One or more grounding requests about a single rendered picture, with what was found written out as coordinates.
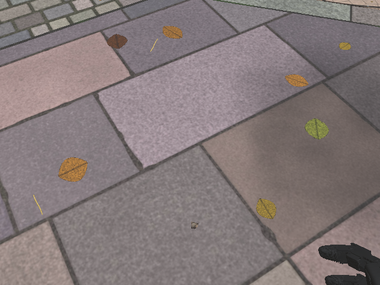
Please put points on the robot right hand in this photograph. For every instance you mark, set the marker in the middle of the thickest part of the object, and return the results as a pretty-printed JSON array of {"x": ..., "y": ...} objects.
[{"x": 356, "y": 257}]

